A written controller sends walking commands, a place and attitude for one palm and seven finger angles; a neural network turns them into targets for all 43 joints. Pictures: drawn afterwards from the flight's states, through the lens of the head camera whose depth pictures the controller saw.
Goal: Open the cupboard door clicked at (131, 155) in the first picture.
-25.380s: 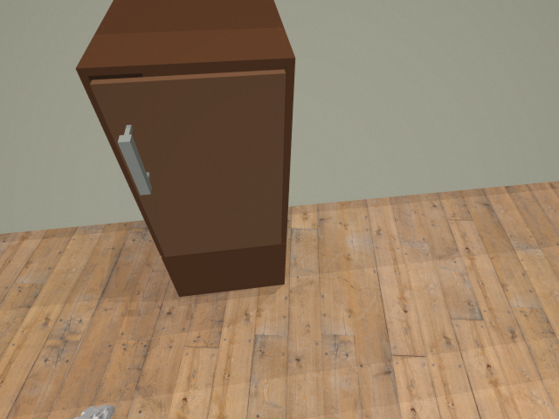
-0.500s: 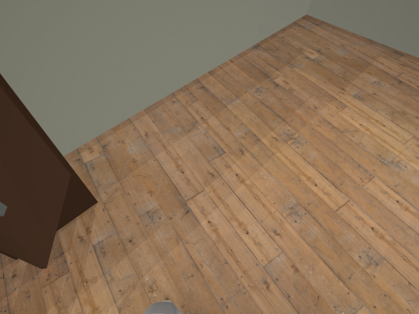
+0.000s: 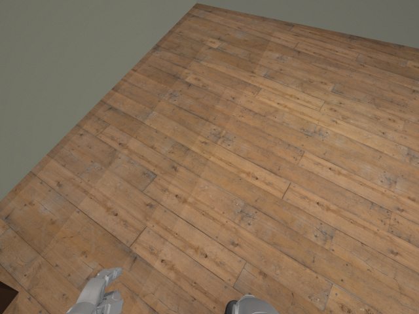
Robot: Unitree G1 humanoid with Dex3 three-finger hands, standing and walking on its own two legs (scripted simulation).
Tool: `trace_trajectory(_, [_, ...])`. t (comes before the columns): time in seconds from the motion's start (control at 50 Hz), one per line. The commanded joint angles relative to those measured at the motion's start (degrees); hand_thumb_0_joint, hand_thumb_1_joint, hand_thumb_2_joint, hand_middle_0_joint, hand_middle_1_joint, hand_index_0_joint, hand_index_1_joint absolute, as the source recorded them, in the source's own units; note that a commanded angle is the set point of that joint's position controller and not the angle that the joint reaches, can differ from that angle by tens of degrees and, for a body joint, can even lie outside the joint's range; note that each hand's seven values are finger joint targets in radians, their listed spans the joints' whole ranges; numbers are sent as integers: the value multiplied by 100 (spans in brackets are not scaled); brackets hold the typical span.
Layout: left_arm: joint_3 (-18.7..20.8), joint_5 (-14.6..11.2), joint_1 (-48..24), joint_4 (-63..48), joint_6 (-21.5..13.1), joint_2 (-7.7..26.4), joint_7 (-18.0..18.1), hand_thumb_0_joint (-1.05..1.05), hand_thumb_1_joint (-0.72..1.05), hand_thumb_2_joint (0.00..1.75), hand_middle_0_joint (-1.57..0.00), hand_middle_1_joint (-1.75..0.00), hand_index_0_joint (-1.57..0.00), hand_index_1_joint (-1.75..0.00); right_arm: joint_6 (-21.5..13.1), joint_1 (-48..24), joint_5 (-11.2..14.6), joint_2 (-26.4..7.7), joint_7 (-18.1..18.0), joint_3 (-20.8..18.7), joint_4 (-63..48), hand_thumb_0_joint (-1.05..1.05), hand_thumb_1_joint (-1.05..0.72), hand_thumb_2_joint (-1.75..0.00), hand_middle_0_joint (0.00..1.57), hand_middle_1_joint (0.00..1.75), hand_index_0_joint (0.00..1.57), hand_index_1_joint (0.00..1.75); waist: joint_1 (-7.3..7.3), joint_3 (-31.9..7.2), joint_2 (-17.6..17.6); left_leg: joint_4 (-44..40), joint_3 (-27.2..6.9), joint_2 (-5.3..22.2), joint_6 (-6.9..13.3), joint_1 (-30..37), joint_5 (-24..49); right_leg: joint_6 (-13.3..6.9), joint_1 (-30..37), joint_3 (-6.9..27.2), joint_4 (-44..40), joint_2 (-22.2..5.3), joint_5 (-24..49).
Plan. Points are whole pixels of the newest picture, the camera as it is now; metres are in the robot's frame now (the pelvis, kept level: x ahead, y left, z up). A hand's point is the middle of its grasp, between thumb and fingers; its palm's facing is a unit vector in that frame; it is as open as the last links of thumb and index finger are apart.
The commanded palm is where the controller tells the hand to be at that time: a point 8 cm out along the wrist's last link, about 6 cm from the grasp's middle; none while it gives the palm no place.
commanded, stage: walk to a spot facing it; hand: left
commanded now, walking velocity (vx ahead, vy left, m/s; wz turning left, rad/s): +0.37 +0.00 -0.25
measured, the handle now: out of the picture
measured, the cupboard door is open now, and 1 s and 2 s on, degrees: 52 52 52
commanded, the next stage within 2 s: turn to face it in 0.96 s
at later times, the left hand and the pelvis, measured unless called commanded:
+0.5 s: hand (135, 292) +0.19 +0.17 -0.17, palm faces -0.01 -0.99 -0.17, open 7.3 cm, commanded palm none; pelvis +0.24 -0.01 +0.01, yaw -6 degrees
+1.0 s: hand (185, 133) +0.63 +0.07 -0.15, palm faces -0.24 -0.94 -0.23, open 7.4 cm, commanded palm none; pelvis +0.47 -0.09 +0.00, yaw -12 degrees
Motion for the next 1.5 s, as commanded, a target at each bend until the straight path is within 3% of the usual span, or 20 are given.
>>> trace_trajectory(0.0, [467,-155,2707,482,-227,1626,340,0,90,90,-20,-30,-20,-30,-142,-921,233,-679,12,-151,-883,0,-90,-90,20,30,20,30,1446,-1877,-1611,4919,-913,-530,377,-4087,-834,-1108,4435,4270,-1929,-2327,339])
trace_trajectory(0.04, [313,-180,1753,253,-241,1123,416,0,90,90,-20,-30,-20,-30,-133,-1178,169,-680,7,-223,-750,0,-90,-90,20,30,20,30,972,-753,-805,4988,-1482,4,361,-4193,317,-999,2926,3204,-2083,-1988,571])
trace_trajectory(0.14, [147,-100,1089,225,-433,551,431,0,90,90,-20,-30,-20,-30,102,-671,42,-243,72,-198,-335,0,-90,-90,20,30,20,30,196,-619,-445,3286,-1222,7,229,-3000,936,-748,1468,1491,-2239,-1168,1588])
trace_trajectory(0.36, [58,-110,2114,848,-575,444,471,0,90,90,-20,-30,-20,-30,-37,-2660,103,-232,252,-219,-920,0,-90,-90,20,30,20,30,629,-48,-639,1179,-1080,-327,398,-3506,1593,-693,2741,1617,-2223,-1231,2691])
trace_trajectory(0.44, [87,-125,2021,902,-569,544,494,0,90,90,-20,-30,-20,-30,-119,-1732,43,-426,158,-270,-560,0,-90,-90,20,30,20,30,78,-453,-384,136,-664,-872,654,-1487,1743,-365,2372,1097,-794,-893,4279])
trace_trajectory(0.46, [78,-152,1967,859,-574,465,486,0,90,90,-20,-30,-20,-30,-147,-817,3,-756,95,-345,-302,0,-90,-90,20,30,20,30,-304,-952,-35,28,-1182,-489,901,115,2110,-137,1381,940,413,-661,3671])
trace_trajectory(0.5, [-41,-212,1971,601,-609,195,425,0,90,90,-20,-30,-20,-30,-116,401,-32,-1547,-3,-485,-58,0,-90,-90,20,30,20,30,-504,-1888,1431,-821,-4448,1948,2099,1653,2638,142,-694,741,3784,385,-1617])
trace_trajectory(0.58, [61,-46,1364,544,-394,-2,321,0,90,90,-20,-30,-20,-30,-216,-944,17,-645,-35,-252,-340,0,-90,-90,20,30,20,30,226,-1,520,-1747,-2984,1205,1518,-1220,1237,253,-1007,1049,3935,-401,-470])
trace_trajectory(0.68, [45,-42,1434,527,-172,-229,222,0,90,90,-20,-30,-20,-30,-288,-936,72,-550,-18,-222,-150,0,-90,-90,20,30,20,30,548,-135,826,-1980,-1354,566,1262,-1533,1804,394,-489,667,2286,-496,349])
trace_trajectory(0.86, [50,-49,378,221,-225,-41,177,0,90,90,-20,-30,-20,-30,-170,-210,-8,-704,2,-227,195,0,-90,-90,20,30,20,30,330,41,512,-1486,-973,802,1166,-903,2247,187,467,116,-57,-206,453])
trace_trajectory(0.9, [121,-27,1491,570,-321,265,222,0,90,90,-20,-30,-20,-30,-150,-219,40,-688,18,-206,238,0,-90,-90,20,30,20,30,850,-504,88,168,-603,402,910,-1092,3376,-31,2038,145,-585,24,415])
trace_trajectory(0.92, [261,25,2430,848,-408,746,290,0,90,90,-20,-30,-20,-30,-178,-225,122,-500,54,-172,154,0,-90,-90,20,30,20,30,1206,-1196,-794,1823,-238,-65,670,-2280,2652,-420,3662,1435,-811,-957,318])
trace_trajectory(0.94, [391,-55,3003,993,-394,1352,364,0,90,90,-20,-30,-20,-30,-201,-136,199,-216,49,-131,-50,0,-90,-90,20,30,20,30,1241,-1750,-2037,3710,-384,-791,449,-3459,-805,-1033,4431,3660,-1714,-2491,630])
trace_trajectory(0.98, [283,-145,2332,860,-403,922,468,0,90,90,-20,-30,-20,-30,-183,-925,194,-419,34,-207,-121,0,-90,-90,20,30,20,30,1046,-1075,-1104,4503,-1379,-275,506,-3995,-78,-922,3553,3002,-1912,-2135,1589])
trace_trajectory(1.12, [-51,-123,1431,751,-559,154,506,0,90,90,-20,-30,-20,-30,138,-579,126,233,88,-93,175,0,-90,-90,20,30,20,30,199,-550,-510,2577,-1132,-293,321,-2740,1169,-466,1715,371,-2102,-1381,3758])
trace_trajectory(1.32, [91,-107,1397,581,-350,544,580,0,90,90,-20,-30,-20,-30,227,-1502,94,-285,130,-165,-434,0,-90,-90,20,30,20,30,155,-446,-540,876,-732,-709,541,-2321,1446,-121,2411,-182,-650,-1641,4812])
trace_trajectory(1.36, [123,-155,1423,442,-281,580,575,0,90,90,-20,-30,-20,-30,206,-720,0,-798,106,-277,-344,0,-90,-90,20,30,20,30,-188,-1063,307,139,-1417,-342,910,-754,3536,329,1556,-465,1137,-1192,3079])
trace_trajectory(1.38, [78,-258,1546,232,-225,285,551,0,90,90,-20,-30,-20,-30,172,-437,-17,-1391,67,-400,-394,0,-90,-90,20,30,20,30,-178,-1372,1938,-192,-3720,1313,1879,98,6126,764,-5,-422,2866,-239,-1704])
trace_trajectory(1.4, [33,-200,1162,32,-146,471,581,0,90,90,-20,-30,-20,-30,225,-377,80,-1514,4,-397,-351,0,-90,-90,20,30,20,30,-237,-1513,1377,-491,-4230,1602,2262,-114,5662,687,-162,560,3634,-106,-2452])
trace_trajectory(1.48, [156,-71,958,-18,10,349,522,0,90,90,-20,-30,-20,-30,200,-1609,74,-1185,-75,-320,-846,0,-90,-90,20,30,20,30,323,-692,713,-1201,-3514,818,1650,-1776,2158,765,-443,913,3544,-369,-1163])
